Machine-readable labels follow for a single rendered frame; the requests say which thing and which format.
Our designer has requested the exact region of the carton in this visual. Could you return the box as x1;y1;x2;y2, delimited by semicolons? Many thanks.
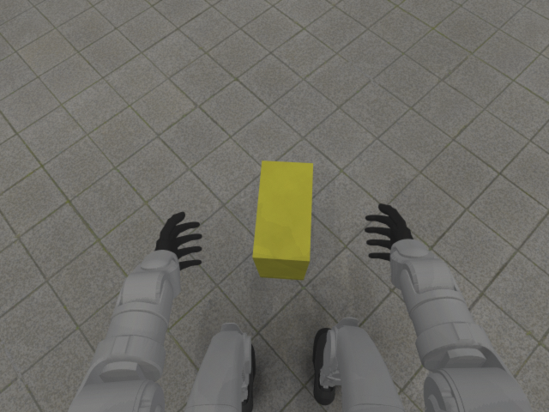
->
252;161;313;280

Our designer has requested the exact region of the robot right hand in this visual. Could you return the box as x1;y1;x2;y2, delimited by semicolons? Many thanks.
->
365;203;413;261

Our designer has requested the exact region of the robot right shin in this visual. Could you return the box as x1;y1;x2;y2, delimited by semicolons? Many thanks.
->
320;318;359;387

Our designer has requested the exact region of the robot right upper arm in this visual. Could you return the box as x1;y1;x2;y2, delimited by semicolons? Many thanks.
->
424;367;530;412

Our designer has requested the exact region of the right robot foot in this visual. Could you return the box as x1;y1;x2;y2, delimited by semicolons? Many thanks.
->
313;328;335;405

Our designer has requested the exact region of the robot left hand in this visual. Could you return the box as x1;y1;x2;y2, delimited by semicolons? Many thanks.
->
155;212;202;270

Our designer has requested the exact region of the robot right forearm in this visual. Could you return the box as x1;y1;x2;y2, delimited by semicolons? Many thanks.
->
390;239;533;412

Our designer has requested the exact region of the robot left upper arm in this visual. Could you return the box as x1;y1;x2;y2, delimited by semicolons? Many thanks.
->
70;379;165;412

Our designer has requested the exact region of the robot left forearm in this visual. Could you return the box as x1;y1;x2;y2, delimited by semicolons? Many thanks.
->
68;250;181;412

